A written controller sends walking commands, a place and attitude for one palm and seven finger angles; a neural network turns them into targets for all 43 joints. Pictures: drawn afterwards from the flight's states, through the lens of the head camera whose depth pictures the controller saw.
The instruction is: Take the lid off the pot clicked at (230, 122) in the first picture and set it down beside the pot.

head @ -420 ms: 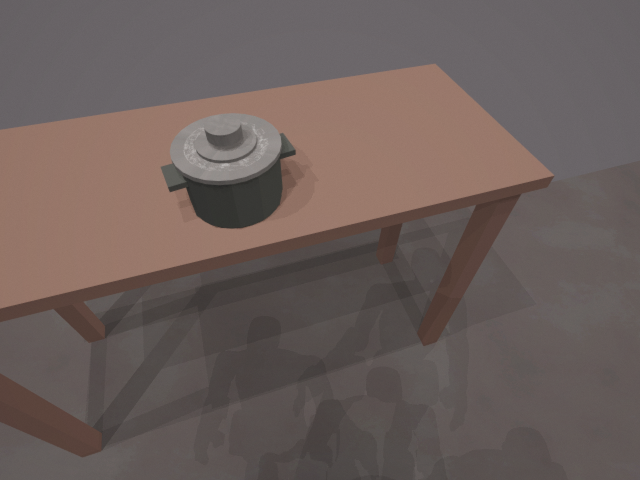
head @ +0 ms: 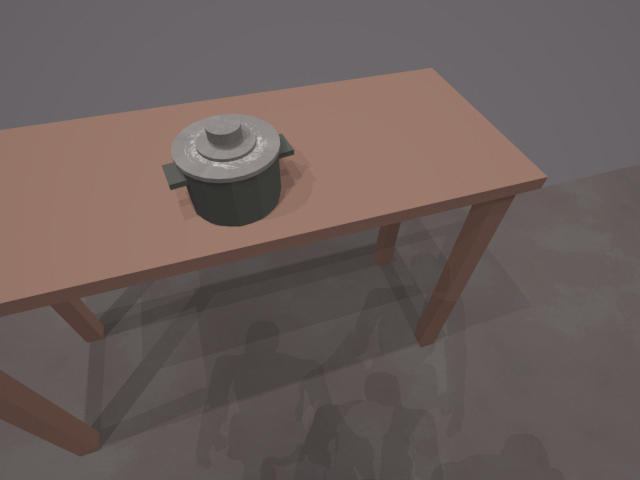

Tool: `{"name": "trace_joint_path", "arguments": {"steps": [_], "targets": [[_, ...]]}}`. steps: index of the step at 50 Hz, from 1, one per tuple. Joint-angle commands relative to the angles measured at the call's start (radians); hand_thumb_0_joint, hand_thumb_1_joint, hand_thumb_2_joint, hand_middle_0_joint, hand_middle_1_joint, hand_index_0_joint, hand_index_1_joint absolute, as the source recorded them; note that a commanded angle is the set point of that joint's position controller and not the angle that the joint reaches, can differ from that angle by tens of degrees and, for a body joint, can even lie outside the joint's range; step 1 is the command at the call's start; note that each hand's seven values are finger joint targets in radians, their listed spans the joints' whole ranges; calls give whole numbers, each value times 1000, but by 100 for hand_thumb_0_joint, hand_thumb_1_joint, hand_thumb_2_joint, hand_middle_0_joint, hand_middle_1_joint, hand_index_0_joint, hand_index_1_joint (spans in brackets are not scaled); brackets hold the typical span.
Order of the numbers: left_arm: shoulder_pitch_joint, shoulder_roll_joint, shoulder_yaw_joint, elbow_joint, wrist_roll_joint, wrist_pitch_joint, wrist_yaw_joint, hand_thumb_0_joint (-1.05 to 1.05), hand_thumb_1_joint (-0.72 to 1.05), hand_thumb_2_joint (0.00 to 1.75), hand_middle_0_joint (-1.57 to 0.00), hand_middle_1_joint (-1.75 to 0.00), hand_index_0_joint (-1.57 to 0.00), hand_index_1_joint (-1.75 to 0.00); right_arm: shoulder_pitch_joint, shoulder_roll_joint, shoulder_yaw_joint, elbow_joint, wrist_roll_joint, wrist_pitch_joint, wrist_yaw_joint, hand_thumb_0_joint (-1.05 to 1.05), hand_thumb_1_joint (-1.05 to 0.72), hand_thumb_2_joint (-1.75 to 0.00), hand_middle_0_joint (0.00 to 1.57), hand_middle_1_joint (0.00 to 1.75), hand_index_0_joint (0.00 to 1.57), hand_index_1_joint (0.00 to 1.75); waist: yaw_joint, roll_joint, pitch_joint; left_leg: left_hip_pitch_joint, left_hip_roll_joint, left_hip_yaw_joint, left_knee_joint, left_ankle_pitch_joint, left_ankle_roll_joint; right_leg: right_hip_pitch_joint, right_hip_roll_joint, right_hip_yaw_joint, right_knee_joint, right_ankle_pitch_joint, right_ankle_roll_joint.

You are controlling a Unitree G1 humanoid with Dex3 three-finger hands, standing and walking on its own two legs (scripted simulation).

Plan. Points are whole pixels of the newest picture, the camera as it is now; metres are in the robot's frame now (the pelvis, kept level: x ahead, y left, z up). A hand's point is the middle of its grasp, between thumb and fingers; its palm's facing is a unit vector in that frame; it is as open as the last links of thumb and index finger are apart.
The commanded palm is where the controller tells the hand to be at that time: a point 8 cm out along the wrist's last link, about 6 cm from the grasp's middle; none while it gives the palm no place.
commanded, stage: look at it before walking up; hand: left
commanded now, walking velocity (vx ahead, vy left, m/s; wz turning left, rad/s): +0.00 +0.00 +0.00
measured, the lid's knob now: (223, 129) +0.57 +0.19 +0.13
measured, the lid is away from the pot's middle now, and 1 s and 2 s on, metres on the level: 0.00 0.00 0.00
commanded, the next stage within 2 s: turn to face it in 0.22 s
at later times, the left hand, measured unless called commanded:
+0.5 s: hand out of the picture +0.01 +0.18 -0.18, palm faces +0.07 -0.97 -0.22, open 7.4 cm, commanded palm none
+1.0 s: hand out of the picture +0.04 +0.22 -0.16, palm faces +0.26 -0.93 -0.25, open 7.4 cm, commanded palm none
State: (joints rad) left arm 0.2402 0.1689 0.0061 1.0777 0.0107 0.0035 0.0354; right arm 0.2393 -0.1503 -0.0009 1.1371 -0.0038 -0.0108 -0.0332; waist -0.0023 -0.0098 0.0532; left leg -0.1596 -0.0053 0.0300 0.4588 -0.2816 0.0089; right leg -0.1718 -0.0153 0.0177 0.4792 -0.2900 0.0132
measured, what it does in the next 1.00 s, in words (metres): lifts its right foot, turning left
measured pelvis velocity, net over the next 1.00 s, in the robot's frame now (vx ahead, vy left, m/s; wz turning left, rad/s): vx -0.02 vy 0.00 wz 0.27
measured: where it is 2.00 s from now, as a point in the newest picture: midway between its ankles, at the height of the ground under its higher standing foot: outside the picture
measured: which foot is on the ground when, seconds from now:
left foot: down 0.00-1.00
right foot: down 0.00-0.72, up 0.74-1.00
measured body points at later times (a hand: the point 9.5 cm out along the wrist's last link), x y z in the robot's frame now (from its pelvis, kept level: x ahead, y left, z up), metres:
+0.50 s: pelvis -0.01 +0.00 +0.00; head +0.02 -0.01 +0.44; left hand +0.01 +0.23 -0.16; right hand +0.00 -0.23 -0.17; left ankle -0.02 +0.11 -0.74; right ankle -0.02 -0.13 -0.74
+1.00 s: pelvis -0.02 +0.00 +0.00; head +0.04 +0.02 +0.45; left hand +0.03 +0.27 -0.14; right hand +0.08 -0.23 -0.15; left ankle -0.03 +0.10 -0.74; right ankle -0.02 -0.15 -0.68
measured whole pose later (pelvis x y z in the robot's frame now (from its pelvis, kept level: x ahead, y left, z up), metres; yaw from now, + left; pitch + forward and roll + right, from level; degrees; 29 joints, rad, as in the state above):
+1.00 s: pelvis -0.02 +0.00 +0.00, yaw +15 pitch +3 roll +0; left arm 0.11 0.23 0.07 0.90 0.01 0.05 0.02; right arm 0.24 -0.18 -0.03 0.95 -0.02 0.01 -0.03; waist -0.03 -0.01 0.09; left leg -0.29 -0.05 -0.07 0.44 -0.20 0.03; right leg -0.45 -0.04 0.00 0.99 -0.45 0.06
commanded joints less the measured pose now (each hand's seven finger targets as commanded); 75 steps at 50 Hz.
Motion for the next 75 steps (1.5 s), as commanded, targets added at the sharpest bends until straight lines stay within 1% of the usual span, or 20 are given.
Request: {"name": "trace_joint_path", "arguments": {"steps": [1,22,26,30,33,34,35,36,37,43,49,54,55,56,57,58,60,63,71,75], "targets": [[51,111,19,-35,1,-15,9,0,90,90,-20,-30,-20,-30,60,-98,-22,-26,-2,-13,-5,0,-90,-90,20,30,20,30,2,13,1,13,99,-94,-69,223,17,-50,-84,69,-81,189,-32],[44,130,52,-76,4,7,7,0,90,90,-20,-30,-20,-30,55,-124,-44,-73,-5,9,-3,0,-90,-90,20,30,20,30,7,41,21,-119,108,-139,-27,178,35,-59,-87,14,-5,110,-30],[38,163,74,-119,6,15,5,0,90,90,-20,-30,-20,-30,44,-130,-59,-130,-9,21,1,0,-90,-90,20,30,20,30,10,-33,-6,-212,60,-120,85,107,28,-39,-153,54,-21,74,-67],[16,206,92,-163,13,11,10,0,90,90,-20,-30,-20,-30,29,-112,-74,-173,-8,29,4,0,-90,-90,20,30,20,30,9,-186,-65,-242,20,-11,350,-161,-21,-12,-338,170,-69,275,-202],[-46,208,93,-194,17,12,8,0,90,90,-20,-30,-20,-30,72,-104,-74,-175,-4,20,15,0,-90,-90,20,30,20,30,-28,-141,-53,-120,42,3,169,-81,-23,-89,-307,56,55,386,-152],[-66,192,90,-207,10,18,4,0,90,90,-20,-30,-20,-30,115,-117,-74,-168,-6,13,18,0,-90,-90,20,30,20,30,-46,-50,-61,-37,61,-44,45,112,-4,-143,-238,-24,159,310,-94],[-59,142,85,-229,5,26,-2,0,90,90,-20,-30,-20,-30,143,-192,-86,-176,-17,5,15,0,-90,-90,20,30,20,30,-56,182,-54,18,207,-302,-52,319,78,-285,-94,-123,346,38,-2],[-94,119,74,-254,2,26,-1,0,90,90,-20,-30,-20,-30,187,-241,-96,-171,-23,8,9,0,-90,-90,20,30,20,30,-74,310,-36,51,343,-508,-145,526,183,-393,-4,-96,532,-355,33],[-119,139,77,-243,8,34,8,0,90,90,-20,-30,-20,-30,196,-238,-92,-159,-26,13,5,0,-90,-90,20,30,20,30,-79,255,-40,2,344,-520,-164,408,199,-379,-23,10,641,-337,15],[-75,124,76,-218,7,28,-17,0,90,90,-20,-30,-20,-30,55,-207,-75,-226,-17,0,-6,0,-90,-90,20,30,20,30,-15,115,-113,53,200,-315,-128,398,157,-382,-33,5,664,-115,41],[-131,120,66,-263,-2,29,-14,0,90,90,-20,-30,-20,-30,79,-220,-81,-233,-24,16,-4,0,-90,-90,20,30,20,30,-46,158,-93,61,211,-357,-108,461,179,-315,-16,-9,425,-191,43],[40,125,65,-212,-3,7,-15,0,90,90,-20,-30,-20,-30,21,-219,-88,-248,-17,20,0,0,-90,-90,20,30,20,30,19,86,-183,-58,146,-300,10,284,98,28,23,-35,-13,29,26],[80,165,73,-195,8,-1,-13,0,90,90,-20,-30,-20,-30,23,-170,-82,-246,-9,19,2,0,-90,-90,20,30,20,30,34,-47,-189,-198,76,-230,101,54,47,166,-59,52,-127,45,8],[104,243,87,-193,21,-5,-9,0,90,90,-20,-30,-20,-30,15,-106,-68,-262,-5,17,5,0,-90,-90,20,30,20,30,44,-303,-116,-426,-51,-97,285,-206,-15,220,-271,373,-230,-99,-88],[104,265,86,-211,14,-3,-9,0,90,90,-20,-30,-20,-30,-28,-151,-76,-277,-17,22,8,0,-90,-90,20,30,20,30,66,-275,-41,-476,-21,-88,440,-323,-23,111,-375,492,-291,-192,-191],[79,241,80,-214,16,-6,-11,0,90,90,-20,-30,-20,-30,-32,-153,-78,-278,-24,18,18,0,-90,-90,20,30,20,30,42,-152,8,-487,1,-96,524,-283,-19,51,-348,447,-309,-273,-223],[59,185,75,-205,11,-19,-7,0,90,90,-20,-30,-20,-30,-32,-156,-79,-245,-28,28,22,0,-90,-90,20,30,20,30,15,-185,55,-500,32,-103,609,-194,-13,17,-272,409,-309,-225,-197],[99,133,57,-174,8,-44,-14,0,90,90,-20,-30,-20,-30,-22,-122,-73,-219,-23,14,32,0,-90,-90,20,30,20,30,-1,-108,10,-453,31,-29,581,-102,-35,101,-181,194,-197,236,-197],[252,115,47,-71,14,-54,-2,0,90,90,-20,-30,-20,-30,-152,-67,-51,-212,-9,-11,24,0,-90,-90,20,30,20,30,46,-144,6,-358,28,46,321,-87,-30,169,-189,168,-124,683,-199],[197,97,39,-60,-2,-51,4,0,90,90,-20,-30,-20,-30,7,-70,-40,-133,-3,-34,-1,0,-90,-90,20,30,20,30,-37,-82,-82,10,-10,37,-35,237,-10,96,-106,94,80,842,-108]]}}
